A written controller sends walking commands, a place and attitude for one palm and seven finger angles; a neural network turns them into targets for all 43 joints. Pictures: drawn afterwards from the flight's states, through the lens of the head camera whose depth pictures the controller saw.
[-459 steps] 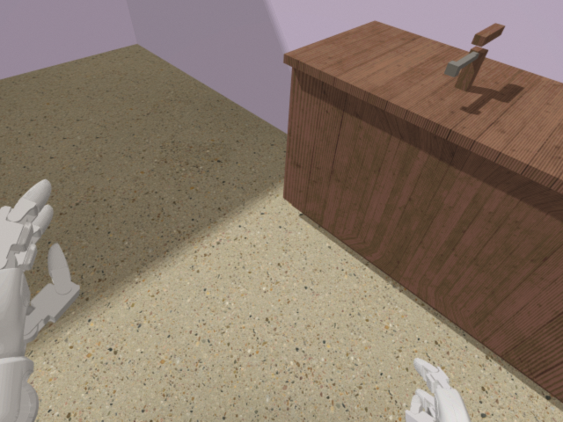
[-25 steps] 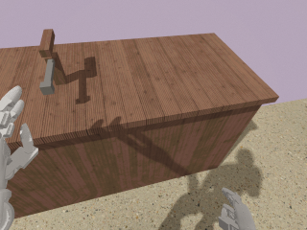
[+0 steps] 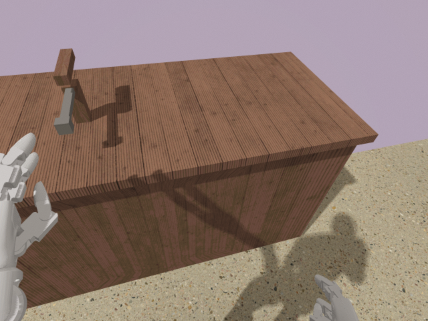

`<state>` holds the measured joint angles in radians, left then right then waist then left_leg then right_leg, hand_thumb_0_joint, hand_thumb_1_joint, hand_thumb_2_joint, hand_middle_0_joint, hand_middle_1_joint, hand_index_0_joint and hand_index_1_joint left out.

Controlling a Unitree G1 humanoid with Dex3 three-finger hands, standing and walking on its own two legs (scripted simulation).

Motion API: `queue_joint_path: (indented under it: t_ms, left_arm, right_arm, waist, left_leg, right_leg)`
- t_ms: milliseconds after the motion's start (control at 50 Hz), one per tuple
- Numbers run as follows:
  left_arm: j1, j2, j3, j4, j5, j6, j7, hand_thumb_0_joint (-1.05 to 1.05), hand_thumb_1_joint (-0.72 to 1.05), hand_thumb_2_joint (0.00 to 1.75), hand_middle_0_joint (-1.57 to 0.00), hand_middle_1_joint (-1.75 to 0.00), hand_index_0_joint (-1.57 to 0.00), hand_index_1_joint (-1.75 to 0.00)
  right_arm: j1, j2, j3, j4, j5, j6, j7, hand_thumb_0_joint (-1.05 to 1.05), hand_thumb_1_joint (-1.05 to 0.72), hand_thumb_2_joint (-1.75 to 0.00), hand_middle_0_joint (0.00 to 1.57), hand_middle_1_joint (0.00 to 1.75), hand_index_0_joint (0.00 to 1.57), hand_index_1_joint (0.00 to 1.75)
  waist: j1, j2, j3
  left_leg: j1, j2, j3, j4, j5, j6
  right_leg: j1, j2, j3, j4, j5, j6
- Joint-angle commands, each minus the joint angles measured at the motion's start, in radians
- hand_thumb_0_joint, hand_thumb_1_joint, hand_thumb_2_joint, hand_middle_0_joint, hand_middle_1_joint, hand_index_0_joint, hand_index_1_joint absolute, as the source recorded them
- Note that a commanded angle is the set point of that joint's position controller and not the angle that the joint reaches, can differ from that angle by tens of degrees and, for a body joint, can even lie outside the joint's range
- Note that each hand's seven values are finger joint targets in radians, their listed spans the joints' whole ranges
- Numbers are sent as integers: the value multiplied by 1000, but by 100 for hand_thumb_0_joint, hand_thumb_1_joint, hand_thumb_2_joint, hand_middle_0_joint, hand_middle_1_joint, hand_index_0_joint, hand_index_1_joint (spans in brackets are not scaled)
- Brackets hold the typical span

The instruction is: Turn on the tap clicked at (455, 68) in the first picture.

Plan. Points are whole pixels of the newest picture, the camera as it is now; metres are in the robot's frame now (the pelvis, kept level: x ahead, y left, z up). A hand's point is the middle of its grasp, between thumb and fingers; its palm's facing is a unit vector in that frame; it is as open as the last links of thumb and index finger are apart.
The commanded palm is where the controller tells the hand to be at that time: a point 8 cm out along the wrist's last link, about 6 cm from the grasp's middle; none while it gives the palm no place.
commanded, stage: shuffle to correct the standing spot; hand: left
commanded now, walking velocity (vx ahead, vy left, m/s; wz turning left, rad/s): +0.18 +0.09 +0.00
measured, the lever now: (64, 125) +0.45 +0.36 +0.11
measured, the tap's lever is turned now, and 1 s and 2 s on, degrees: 0 0 0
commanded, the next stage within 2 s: come to a stop and stand still in 0.40 s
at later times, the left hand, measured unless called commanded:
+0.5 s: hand (62, 157) +0.30 +0.27 +0.18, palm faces +0.37 -0.85 -0.37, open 7.4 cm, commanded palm +0.25 +0.31 +0.17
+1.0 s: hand (43, 117) +0.38 +0.34 +0.19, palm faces +0.44 -0.84 -0.31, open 7.4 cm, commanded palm +0.32 +0.37 +0.17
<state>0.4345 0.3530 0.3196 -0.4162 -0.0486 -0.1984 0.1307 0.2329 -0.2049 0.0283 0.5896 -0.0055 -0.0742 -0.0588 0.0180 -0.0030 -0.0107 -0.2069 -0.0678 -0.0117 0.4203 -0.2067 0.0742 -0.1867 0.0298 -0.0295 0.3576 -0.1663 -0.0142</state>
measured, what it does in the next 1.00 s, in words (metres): walks ahead: right foot, then left foot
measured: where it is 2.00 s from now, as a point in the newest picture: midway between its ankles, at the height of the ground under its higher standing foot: outside the picture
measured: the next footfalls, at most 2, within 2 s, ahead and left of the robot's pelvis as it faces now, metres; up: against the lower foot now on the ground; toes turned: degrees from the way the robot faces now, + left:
right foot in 0.64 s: +0.21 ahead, +0.00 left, +0.00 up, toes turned +0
left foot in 0.88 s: +0.27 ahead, +0.23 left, +0.00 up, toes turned +1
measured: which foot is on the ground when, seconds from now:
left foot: down 0.00-0.60, up 0.62-0.86, down 0.88-1.00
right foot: down 0.00-0.32, up 0.34-0.62, down 0.64-1.00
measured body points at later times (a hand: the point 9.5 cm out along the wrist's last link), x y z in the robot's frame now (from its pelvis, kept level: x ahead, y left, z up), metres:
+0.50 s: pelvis +0.09 +0.03 -0.01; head +0.10 +0.06 +0.44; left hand +0.28 +0.31 +0.20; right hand +0.23 -0.19 -0.09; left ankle +0.01 +0.06 -0.74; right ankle +0.09 -0.07 -0.66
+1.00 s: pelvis +0.16 +0.09 -0.02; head +0.15 +0.11 +0.43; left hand +0.35 +0.38 +0.21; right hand +0.34 -0.13 -0.08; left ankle +0.23 +0.23 -0.74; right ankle +0.19 -0.01 -0.73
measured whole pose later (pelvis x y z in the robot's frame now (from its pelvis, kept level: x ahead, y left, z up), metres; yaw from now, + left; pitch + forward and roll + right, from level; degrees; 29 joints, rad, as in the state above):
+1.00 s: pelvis +0.16 +0.09 -0.02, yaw +0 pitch -4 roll +0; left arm 0.34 0.40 0.39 -0.49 -0.05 -0.20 0.14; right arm 0.20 -0.15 0.03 0.58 0.01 -0.09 -0.06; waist 0.00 -0.04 0.03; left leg -0.32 0.04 -0.01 0.60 -0.22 -0.02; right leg -0.34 0.02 -0.02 0.78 -0.41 0.00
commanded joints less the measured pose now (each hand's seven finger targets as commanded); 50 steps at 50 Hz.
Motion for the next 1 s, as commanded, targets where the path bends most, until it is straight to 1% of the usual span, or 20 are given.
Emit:
queue_joint_path:
  t_ms: [0,100,220,260,300,320,360,400,480,520,560,580,600,620,660,700,780,840,900,980]
  left_arm:
    - [-80,166,110,-211,-2,-60,13,0,90,90,-20,-30,-20,-30]
    - [-130,188,122,-221,7,-63,18,0,90,90,-20,-30,-20,-30]
    - [-168,192,114,-246,8,-83,28,0,90,90,-20,-30,-20,-30]
    - [-160,199,125,-282,6,-80,24,0,90,90,-20,-30,-20,-30]
    - [-139,214,150,-365,0,-95,18,0,90,90,-20,-30,-20,-30]
    - [-142,217,143,-388,13,-110,21,0,90,90,-20,-30,-20,-30]
    - [-124,220,150,-390,6,-111,18,0,90,90,-20,-30,-20,-30]
    - [-73,216,164,-381,-1,-95,19,0,90,90,-20,-30,-20,-30]
    - [16,171,147,-306,6,-81,-6,0,90,90,-20,-30,-20,-30]
    - [36,206,191,-306,-4,-76,-7,0,90,90,-20,-30,-20,-30]
    - [79,219,217,-323,-27,-67,-8,0,90,90,-20,-30,-20,-30]
    - [44,235,217,-350,-21,-71,-11,0,90,90,-20,-30,-20,-30]
    - [46,218,208,-327,-26,-70,-8,0,90,90,-20,-30,-20,-30]
    - [-11,248,262,-391,-29,-66,12,0,90,90,-20,-30,-20,-30]
    - [-16,288,322,-345,-15,-71,24,0,90,90,-20,-30,-20,-30]
    - [-101,269,251,-480,-17,-90,14,0,90,90,-20,-30,-20,-30]
    - [-210,207,148,-387,-16,-56,26,0,90,90,-20,-30,-20,-30]
    - [-191,192,132,-356,-10,-41,22,0,90,90,-20,-30,-20,-30]
    - [-185,187,173,-270,-6,-50,32,0,90,90,-20,-30,-20,-30]
    - [-108,146,138,-220,13,-48,7,0,90,90,-20,-30,-20,-30]
  right_arm:
    - [-126,-135,-57,-164,-3,-59,-12,0,-90,-90,20,30,20,30]
    - [-118,-139,-63,-157,-3,-56,-12,0,-90,-90,20,30,20,30]
    - [-97,-128,-67,-139,14,-49,8,0,-90,-90,20,30,20,30]
    - [-77,-128,-66,-135,15,-39,12,0,-90,-90,20,30,20,30]
    - [-91,-137,-72,-156,13,-55,10,0,-90,-90,20,30,20,30]
    - [-81,-102,-59,-160,-3,-67,19,0,-90,-90,20,30,20,30]
    - [-80,-126,-71,-151,-17,-64,36,0,-90,-90,20,30,20,30]
    - [-88,-132,-75,-156,0,-64,36,0,-90,-90,20,30,20,30]
    - [-46,-119,-76,-150,2,-52,39,0,-90,-90,20,30,20,30]
    - [-49,-105,-77,-170,-11,-49,32,0,-90,-90,20,30,20,30]
    - [-84,-113,-87,-199,-14,-48,33,0,-90,-90,20,30,20,30]
    - [-94,-105,-88,-195,15,-46,47,0,-90,-90,20,30,20,30]
    - [-112,-107,-74,-211,13,-47,48,0,-90,-90,20,30,20,30]
    - [-105,-105,-62,-220,-4,-40,43,0,-90,-90,20,30,20,30]
    - [-100,-61,-41,-180,8,-28,55,0,-90,-90,20,30,20,30]
    - [-117,-93,-42,-180,15,-11,55,0,-90,-90,20,30,20,30]
    - [-123,-81,-35,-114,5,-44,16,0,-90,-90,20,30,20,30]
    - [-111,-87,-40,-135,11,-62,-11,0,-90,-90,20,30,20,30]
    - [-136,-99,-40,-165,25,-71,-13,0,-90,-90,20,30,20,30]
    - [-114,-101,-46,-163,20,-78,0,0,-90,-90,20,30,20,30]
  waist:
    - [-3,59,-67]
    - [-8,-1,-5]
    - [-7,-79,-26]
    - [-32,25,-37]
    - [-46,396,-45]
    - [-55,286,-49]
    - [-48,110,-65]
    - [-34,55,-31]
    - [-36,138,29]
    - [-21,202,-36]
    - [61,134,-132]
    - [90,-108,-232]
    - [43,-221,-299]
    - [26,-131,-255]
    - [22,-42,-80]
    - [-9,-95,-107]
    - [-18,-42,-44]
    - [-20,72,21]
    - [-7,237,86]
    - [-4,197,28]
  left_leg:
    - [-113,110,-112,-90,-188,-37]
    - [-210,99,-125,13,-275,-14]
    - [-294,85,-19,310,-140,-43]
    - [-69,106,-47,113,-63,-30]
    - [307,320,-452,-126,317,27]
    - [418,367,-523,-105,567,17]
    - [440,345,-386,-45,657,-68]
    - [358,262,-167,-38,610,-50]
    - [171,198,-40,-105,606,-123]
    - [112,156,34,-14,824,-203]
    - [-127,107,98,415,1000,-325]
    - [-321,78,109,917,581,-283]
    - [-477,-10,15,1155,-270,-171]
    - [-484,68,-142,1143,-352,-106]
    - [-386,182,-205,934,-395,-99]
    - [-197,163,-59,719,-238,-103]
    - [105,69,144,385,-66,-103]
    - [101,96,36,129,-194,-78]
    - [-231,367,-418,-278,-398,61]
    - [-303,280,-191,-176,-438,20]
  right_leg:
    - [71,-84,103,-28,-174,-23]
    - [31,-143,194,-27,-330,-64]
    - [135,-341,345,49,-110,-194]
    - [-46,-242,202,247,-38,-127]
    - [-465,12,-32,668,-351,7]
    - [-585,21,20,846,-400,-13]
    - [-635,-7,36,977,-320,-29]
    - [-619,-6,-52,874,-247,-16]
    - [-431,6,-160,581,-87,-17]
    - [-215,37,-228,351,-15,-40]
    - [256,55,-246,59,150,-104]
    - [476,-159,-37,56,377,-222]
    - [497,-388,344,165,821,-345]
    - [366,-490,439,137,818,-319]
    - [6,-401,413,68,478,-86]
    - [-165,-336,334,-33,114,-179]
    - [-396,-220,100,-105,-508,-106]
    - [-385,-148,80,60,-580,-43]
    - [-184,32,6,491,-311,34]
    - [-8,-12,20,294,-194,31]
